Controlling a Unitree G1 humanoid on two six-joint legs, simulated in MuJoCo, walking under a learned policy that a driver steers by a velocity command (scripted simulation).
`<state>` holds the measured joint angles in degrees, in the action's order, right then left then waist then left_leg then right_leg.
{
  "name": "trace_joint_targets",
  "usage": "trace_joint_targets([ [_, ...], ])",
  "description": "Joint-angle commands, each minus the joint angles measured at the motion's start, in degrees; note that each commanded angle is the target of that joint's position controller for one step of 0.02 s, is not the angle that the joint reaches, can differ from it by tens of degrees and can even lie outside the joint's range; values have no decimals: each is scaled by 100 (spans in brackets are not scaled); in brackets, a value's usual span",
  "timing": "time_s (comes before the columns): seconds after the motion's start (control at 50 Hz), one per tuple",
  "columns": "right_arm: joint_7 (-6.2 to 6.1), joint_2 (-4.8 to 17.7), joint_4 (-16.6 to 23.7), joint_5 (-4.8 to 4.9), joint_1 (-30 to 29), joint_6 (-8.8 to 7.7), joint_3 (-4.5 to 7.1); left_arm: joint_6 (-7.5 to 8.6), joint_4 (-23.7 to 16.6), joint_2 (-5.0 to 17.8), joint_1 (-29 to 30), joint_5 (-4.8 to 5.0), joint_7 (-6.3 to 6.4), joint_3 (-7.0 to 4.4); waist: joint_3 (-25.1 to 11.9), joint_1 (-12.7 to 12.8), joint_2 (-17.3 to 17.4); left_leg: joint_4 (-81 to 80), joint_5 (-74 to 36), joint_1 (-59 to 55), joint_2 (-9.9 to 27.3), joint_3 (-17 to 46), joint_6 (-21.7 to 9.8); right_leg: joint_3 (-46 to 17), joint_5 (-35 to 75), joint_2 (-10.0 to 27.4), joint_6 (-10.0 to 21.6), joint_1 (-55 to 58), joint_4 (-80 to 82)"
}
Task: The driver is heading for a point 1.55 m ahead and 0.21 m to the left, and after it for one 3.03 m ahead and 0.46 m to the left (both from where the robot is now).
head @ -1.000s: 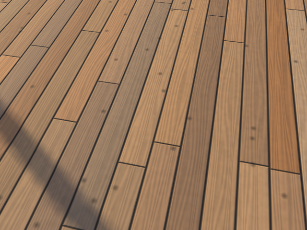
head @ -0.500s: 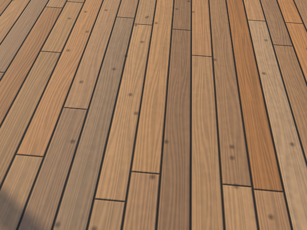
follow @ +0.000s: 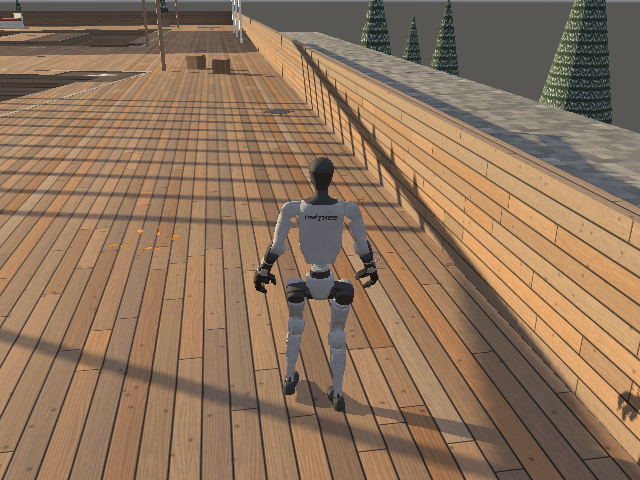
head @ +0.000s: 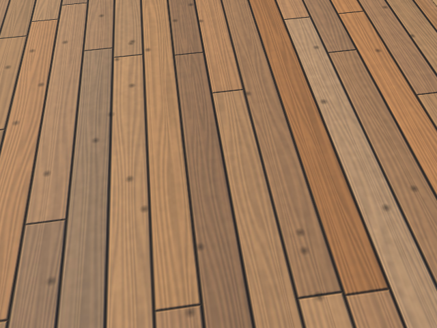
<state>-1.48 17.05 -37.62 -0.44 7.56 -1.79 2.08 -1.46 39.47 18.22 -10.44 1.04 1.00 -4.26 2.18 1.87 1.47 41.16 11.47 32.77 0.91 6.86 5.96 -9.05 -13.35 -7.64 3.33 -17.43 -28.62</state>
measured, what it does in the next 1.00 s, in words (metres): steps on the spot, turning left: left foot, then right foot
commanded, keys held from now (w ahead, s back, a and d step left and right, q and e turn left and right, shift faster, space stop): e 0.08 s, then no key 0.04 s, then q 0.88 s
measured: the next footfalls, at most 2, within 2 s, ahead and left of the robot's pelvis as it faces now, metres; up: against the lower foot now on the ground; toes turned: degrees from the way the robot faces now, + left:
left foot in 0.06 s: +0.15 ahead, +0.14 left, +0.00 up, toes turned -8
right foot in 0.38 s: +0.07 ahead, -0.11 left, +0.00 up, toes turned +1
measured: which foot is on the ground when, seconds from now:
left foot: up 0.00-0.04, down 0.06-0.40, up 0.42-0.68, down 0.70-1.00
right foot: down 0.00-0.06, up 0.08-0.36, down 0.38-0.72, up 0.74-1.00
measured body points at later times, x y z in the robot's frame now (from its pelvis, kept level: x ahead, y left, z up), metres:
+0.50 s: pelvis +0.05 +0.02 +0.00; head +0.08 +0.01 +0.45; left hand +0.19 +0.29 -0.10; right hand +0.18 -0.26 -0.11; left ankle +0.07 +0.14 -0.70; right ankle +0.03 -0.11 -0.74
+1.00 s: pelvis +0.05 +0.06 +0.01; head +0.08 +0.09 +0.45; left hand +0.12 +0.38 -0.11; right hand +0.28 -0.17 -0.07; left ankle +0.05 +0.15 -0.74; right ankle +0.11 -0.10 -0.68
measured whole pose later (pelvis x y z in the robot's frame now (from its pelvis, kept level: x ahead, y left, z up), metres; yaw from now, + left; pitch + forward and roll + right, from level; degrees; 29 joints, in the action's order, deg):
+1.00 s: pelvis +0.05 +0.06 +0.01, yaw +17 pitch +2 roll -2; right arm -1.4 17.6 -34.1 0.3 11.0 1.7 3.4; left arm -0.9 42.1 17.8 -6.8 0.0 2.2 -4.8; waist 2.9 -0.6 -0.8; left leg 26.7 10.7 17.4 -4.3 7.0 -3.4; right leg -4.9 -20.4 -0.7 -5.5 -28.1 -51.8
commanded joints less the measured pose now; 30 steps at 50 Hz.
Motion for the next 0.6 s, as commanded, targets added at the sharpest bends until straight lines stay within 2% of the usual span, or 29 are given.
trace_joint_targets([
  [0.02,37,647,394,31,151,-127,245,-3,-458,790,278,25,37,-193,-913,-226,-983,-879,-42,-1005,-267,-128,-139,-1476,1819,1304,719,461,90],
  [0.04,42,653,347,28,339,-176,276,-14,-506,722,416,49,47,-166,-874,-398,-1022,-1620,-636,-1437,-224,-182,-269,-1518,1630,1150,541,423,-159],
  [0.06,10,888,357,-42,473,-211,336,-3,-546,480,267,7,49,-94,-989,-357,-747,-1931,-1405,-2130,443,237,-535,-1349,811,881,257,109,-685],
  [0.08,-58,1266,503,-143,343,-156,399,18,-526,128,-289,-122,38,-4,-1162,45,661,-1779,-3309,-2953,1791,1397,-1164,-476,-1766,177,-117,-724,-1968],
  [0.1,-16,1242,337,-278,631,-88,420,65,-607,478,-462,-69,36,-75,-1271,42,1734,-2080,-3444,-3093,2473,2884,-2141,23,-2828,-50,-401,-1594,-3048],
  [0.12,10,932,431,-202,541,-83,346,52,-416,894,-551,-45,55,-201,-1147,-56,1070,-2063,-2887,-2981,2269,2614,-2220,-118,-2477,240,-567,-1697,-3902],
  [0.14,19,666,422,-144,434,-70,274,-16,-312,939,-336,-13,84,-236,-964,-141,607,-1935,-2517,-2790,1843,1882,-1974,-83,-2080,300,-665,-1737,-4198],
  [0.16,36,528,436,-88,274,-48,216,-107,-236,753,-264,-13,126,-202,-850,-121,416,-1934,-2261,-2564,1493,1406,-1782,-75,-1895,336,-758,-1620,-4220],
  [0.18,48,469,398,-44,105,-30,175,-152,-264,579,-195,-50,138,-146,-733,-76,443,-1992,-2133,-2306,1346,1191,-1734,-94,-1686,419,-820,-1441,-3983],
  [0.22,95,269,325,-61,-143,4,91,-159,-210,83,-255,-113,92,24,-724,100,666,-2082,-2029,-1847,820,515,-1525,390,-1439,609,-899,-565,-2628],
  [0.24,111,323,302,-32,-105,33,121,-128,-231,-48,-126,-132,71,79,-726,-1,882,-2078,-2038,-1889,707,456,-1529,593,-1471,623,-926,-311,-1935],
  [0.26,111,490,257,8,53,67,187,-99,-268,-35,49,-130,54,83,-725,-148,1050,-2037,-1959,-2049,711,577,-1594,653,-1414,610,-926,-178,-1413],
  [0.28,111,682,224,33,219,100,253,-83,-259,104,109,-91,46,37,-751,-244,1138,-1995,-1822,-2200,779,773,-1676,676,-1204,550,-909,-82,-1051],
  [0.32,99,846,238,99,248,150,309,-56,-160,261,-39,-39,42,-30,-740,-182,1090,-1933,-1487,-2218,860,1082,-1702,729,-427,485,-746,237,-94],
  [0.34,82,857,240,152,262,170,316,-40,-104,290,-134,-50,40,-50,-691,-120,1017,-1922,-1281,-2068,825,1177,-1613,783,-3,449,-598,513,454],
  [0.36,64,845,216,187,378,163,317,-27,-116,442,-143,-90,50,-92,-707,-132,862,-1888,-946,-1750,775,1225,-1429,644,247,605,-414,905,572],
  [0.38,69,719,251,144,352,123,278,-20,-154,638,-282,-171,83,-139,-806,-86,506,-1620,-531,-1225,633,1094,-1179,302,611,1130,-167,1406,497],
  [0.4,84,454,400,127,294,73,225,-47,-25,994,-260,-228,88,-255,-675,-284,-840,-1087,319,-732,-39,175,-842,-158,619,1632,258,1217,512],
  [0.42,87,500,421,89,176,57,225,-44,-83,813,-175,-243,71,-234,-537,-139,-1354,-481,975,-602,-335,-311,-611,-676,705,2143,694,945,908],
  [0.44,90,662,416,88,152,70,308,-14,-176,677,45,-268,95,-197,-405,-86,-1441,374,1634,-364,-314,-471,-497,-928,1195,2540,967,901,1028],
  [0.46,78,728,384,110,157,122,376,40,-213,594,58,-274,134,-170,-358,-35,-1302,1261,2110,-103,-253,-420,-409,-984,1944,2693,1120,978,989],
  [0.48,63,728,353,126,309,196,421,106,-204,563,133,-208,154,-157,-314,-99,-1111,1861,2183,140,-188,-298,-317,-861,2584,2757,1155,1091,885],
  [0.52,59,491,318,145,456,313,374,156,-164,542,298,-96,171,-162,-281,-212,-942,1918,1864,331,-23,-273,-211,-320,3128,2555,957,1312,708],
  [0.56,116,320,409,158,310,348,296,91,-130,594,339,-80,177,-199,-334,-134,-1034,1379,1506,46,39,-580,-155,156,3172,2333,837,1323,640],
  [0.6,217,296,563,189,91,353,258,9,-110,705,287,-81,181,-249,-470,3,-1195,661,1272,-477,39,-827,-197,418,3138,2302,785,1276,578],
])
Over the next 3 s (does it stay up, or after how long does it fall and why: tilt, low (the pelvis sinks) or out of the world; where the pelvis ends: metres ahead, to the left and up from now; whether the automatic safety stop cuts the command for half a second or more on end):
stays up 0.17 0.02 0.00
